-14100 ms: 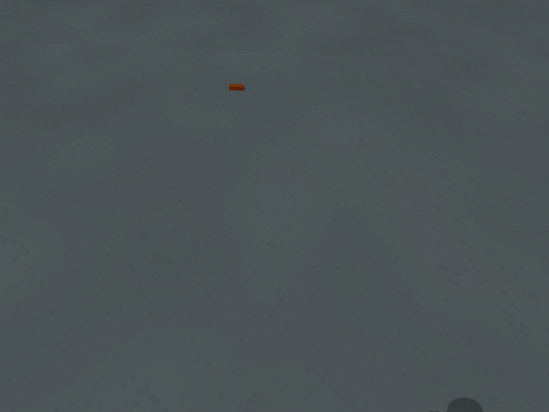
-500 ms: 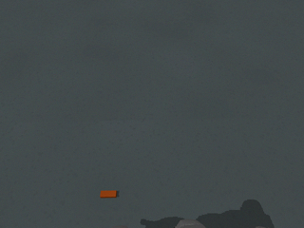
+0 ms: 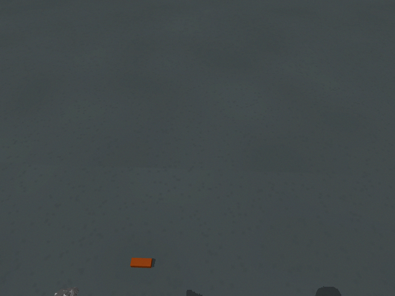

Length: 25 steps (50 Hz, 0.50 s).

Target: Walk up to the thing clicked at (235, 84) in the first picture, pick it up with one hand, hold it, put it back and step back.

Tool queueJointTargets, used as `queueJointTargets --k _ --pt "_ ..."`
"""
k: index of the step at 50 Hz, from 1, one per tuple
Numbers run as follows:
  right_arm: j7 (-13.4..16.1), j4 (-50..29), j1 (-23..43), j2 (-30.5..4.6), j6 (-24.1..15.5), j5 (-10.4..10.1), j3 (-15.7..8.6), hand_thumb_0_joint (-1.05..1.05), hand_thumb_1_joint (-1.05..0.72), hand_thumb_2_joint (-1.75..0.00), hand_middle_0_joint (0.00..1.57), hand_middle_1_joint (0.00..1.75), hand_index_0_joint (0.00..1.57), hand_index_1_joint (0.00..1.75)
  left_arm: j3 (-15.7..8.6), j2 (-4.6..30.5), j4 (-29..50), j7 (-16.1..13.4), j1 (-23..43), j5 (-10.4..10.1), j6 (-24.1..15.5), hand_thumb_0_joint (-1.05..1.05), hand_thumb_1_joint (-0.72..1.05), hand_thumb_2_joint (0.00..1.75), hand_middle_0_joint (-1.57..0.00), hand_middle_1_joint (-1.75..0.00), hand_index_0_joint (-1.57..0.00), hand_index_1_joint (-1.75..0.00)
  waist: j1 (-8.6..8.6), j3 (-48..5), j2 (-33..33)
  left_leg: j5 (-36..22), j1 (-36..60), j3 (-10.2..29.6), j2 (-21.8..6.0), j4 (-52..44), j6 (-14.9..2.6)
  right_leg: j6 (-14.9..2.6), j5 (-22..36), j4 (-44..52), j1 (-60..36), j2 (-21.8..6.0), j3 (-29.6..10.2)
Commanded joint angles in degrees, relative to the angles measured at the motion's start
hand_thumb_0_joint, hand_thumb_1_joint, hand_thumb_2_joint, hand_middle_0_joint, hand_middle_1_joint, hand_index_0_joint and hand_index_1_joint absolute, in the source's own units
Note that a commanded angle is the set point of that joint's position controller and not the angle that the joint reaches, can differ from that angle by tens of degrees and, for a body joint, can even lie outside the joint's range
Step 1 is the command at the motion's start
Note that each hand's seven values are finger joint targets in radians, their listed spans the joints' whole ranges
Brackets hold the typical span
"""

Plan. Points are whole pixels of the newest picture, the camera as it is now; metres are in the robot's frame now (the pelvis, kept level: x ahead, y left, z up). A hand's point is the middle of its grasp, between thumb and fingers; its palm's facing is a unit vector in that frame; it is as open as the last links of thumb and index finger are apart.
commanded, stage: walk up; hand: left
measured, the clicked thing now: (141, 262) +0.39 +0.26 -0.76
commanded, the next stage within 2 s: none
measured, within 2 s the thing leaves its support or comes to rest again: neither
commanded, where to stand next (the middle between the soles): +0.00 +0.01 m, yaw +0 degrees
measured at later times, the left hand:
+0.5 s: hand out of the picture +0.08 +0.24 -0.15, palm faces +0.04 -0.94 -0.34, open 7.4 cm
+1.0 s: hand out of the picture +0.08 +0.30 -0.17, palm faces +0.02 -0.92 -0.40, open 7.4 cm
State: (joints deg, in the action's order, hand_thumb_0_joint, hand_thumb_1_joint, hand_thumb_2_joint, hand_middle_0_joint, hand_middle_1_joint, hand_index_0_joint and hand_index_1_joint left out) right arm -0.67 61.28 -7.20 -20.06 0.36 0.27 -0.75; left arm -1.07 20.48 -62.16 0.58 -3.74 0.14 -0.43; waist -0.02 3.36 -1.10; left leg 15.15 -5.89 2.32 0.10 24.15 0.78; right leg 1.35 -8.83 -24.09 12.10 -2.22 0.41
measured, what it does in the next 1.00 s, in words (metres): lifts its left foot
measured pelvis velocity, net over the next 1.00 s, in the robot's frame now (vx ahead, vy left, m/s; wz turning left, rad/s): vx -0.06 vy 0.03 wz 0.08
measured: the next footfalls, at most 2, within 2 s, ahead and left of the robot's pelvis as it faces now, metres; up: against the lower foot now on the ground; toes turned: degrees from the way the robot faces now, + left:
left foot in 1.02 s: -0.06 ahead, +0.16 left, +0.00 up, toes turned +3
right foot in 1.54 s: +0.07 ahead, -0.15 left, +0.00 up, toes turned +0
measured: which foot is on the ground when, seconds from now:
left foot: down 0.00-0.80, up 0.82-1.00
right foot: down 0.00-1.00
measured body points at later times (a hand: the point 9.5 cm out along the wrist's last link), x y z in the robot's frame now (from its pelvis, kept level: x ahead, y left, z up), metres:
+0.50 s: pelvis +0.00 -0.01 +0.00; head +0.02 -0.02 +0.45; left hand +0.08 +0.29 -0.12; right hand +0.08 -0.31 -0.14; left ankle -0.02 +0.13 -0.74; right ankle +0.05 -0.14 -0.74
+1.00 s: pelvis -0.06 +0.03 -0.02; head +0.01 +0.04 +0.42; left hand +0.07 +0.35 -0.14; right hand +0.04 -0.31 -0.14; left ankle -0.10 +0.15 -0.73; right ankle +0.05 -0.13 -0.74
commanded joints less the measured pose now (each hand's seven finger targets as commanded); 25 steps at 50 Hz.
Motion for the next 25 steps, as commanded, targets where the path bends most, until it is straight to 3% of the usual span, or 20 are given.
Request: queueJointTargets --k 1,9,14,25 --pt "0.5 -3.2 3.4 -12.3 -1.6 -0.2 -2.2 0.0 -0.9 -0.9 0.2 0.3 0.2 0.3 -2.0 11.4 2.3 -0.6 2.5 -0.1 -1.4 0.0 0.9 0.9 -0.2 -0.3 -0.2 -0.3 -0.88 -2.8 3.2 -4.9 -5.4 5.4 -6.5 -8.1 -2.58 -2.66 3.1 4.6 -5.8 -4.7 -4.6" --pt "0.3 -2.0 3.1 -12.4 -1.2 -0.4 -2.2 0.0 -0.9 -0.9 0.2 0.3 0.2 0.3 -2.2 12.1 1.1 -0.7 3.1 0.3 -1.9 0.0 0.9 0.9 -0.2 -0.3 -0.2 -0.3 -0.05 -4.7 0.0 -6.9 -2.4 4.2 -5.8 -6.9 -2.34 -2.61 3.6 7.1 -5.8 -5.7 -5.4" --pt "0.3 -1.2 2.5 -12.2 -0.9 -0.3 -2.1 0.0 -0.9 -0.9 0.2 0.3 0.2 0.3 -2.6 12.3 0.9 -0.8 3.4 0.4 -1.8 0.0 0.9 0.9 -0.2 -0.3 -0.2 -0.3 -0.01 -4.3 -0.7 -6.1 -2.6 4.2 -5.6 -7.1 -2.22 -2.65 0.5 8.0 -5.2 -6.0 -5.6" --pt "0.6 -0.9 2.7 -12.4 -1.2 -0.2 -2.0 0.0 -0.9 -0.9 0.2 0.3 0.2 0.3 -3.0 11.9 0.7 -0.8 2.3 0.4 -1.4 0.0 0.9 0.9 -0.2 -0.3 -0.2 -0.3 -0.54 -5.1 0.7 -9.4 -4.3 4.9 -6.0 -7.2 -2.45 -2.68 4.6 6.3 -7.9 -5.6 -3.9"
